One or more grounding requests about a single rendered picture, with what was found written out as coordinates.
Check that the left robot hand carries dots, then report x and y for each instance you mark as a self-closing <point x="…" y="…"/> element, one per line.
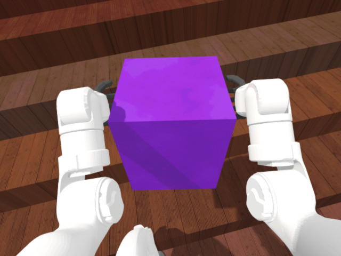
<point x="100" y="88"/>

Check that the left robot upper arm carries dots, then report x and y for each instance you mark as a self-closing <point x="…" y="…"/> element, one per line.
<point x="86" y="211"/>

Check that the left robot thigh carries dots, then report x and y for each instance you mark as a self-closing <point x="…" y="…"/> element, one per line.
<point x="138" y="242"/>

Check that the right robot upper arm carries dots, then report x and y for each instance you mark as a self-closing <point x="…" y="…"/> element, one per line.
<point x="285" y="201"/>

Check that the robot right forearm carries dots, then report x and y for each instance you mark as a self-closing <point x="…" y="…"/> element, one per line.
<point x="266" y="105"/>

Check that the right robot hand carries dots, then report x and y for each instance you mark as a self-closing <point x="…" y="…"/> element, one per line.
<point x="240" y="82"/>

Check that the carton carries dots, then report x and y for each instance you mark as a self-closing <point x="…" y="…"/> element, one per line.
<point x="172" y="120"/>

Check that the robot left forearm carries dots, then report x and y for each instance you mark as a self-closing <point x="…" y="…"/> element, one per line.
<point x="81" y="114"/>

